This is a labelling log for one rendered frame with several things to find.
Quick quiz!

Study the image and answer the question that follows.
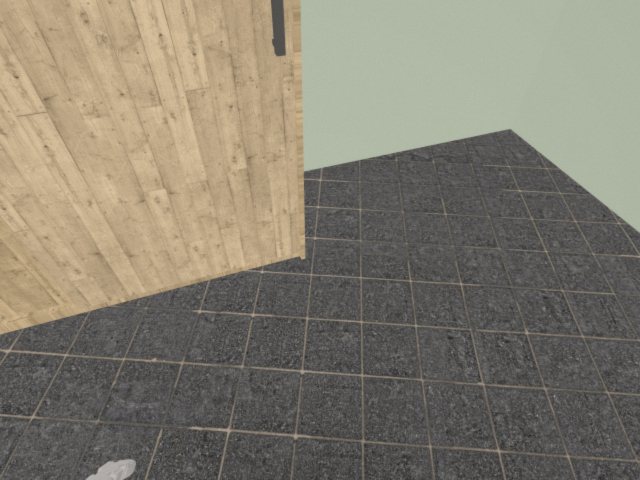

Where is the wardrobe door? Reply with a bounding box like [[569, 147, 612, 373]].
[[0, 216, 72, 320], [0, 0, 300, 309]]

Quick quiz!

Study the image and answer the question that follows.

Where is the left robot hand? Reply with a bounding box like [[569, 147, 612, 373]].
[[86, 459, 136, 480]]

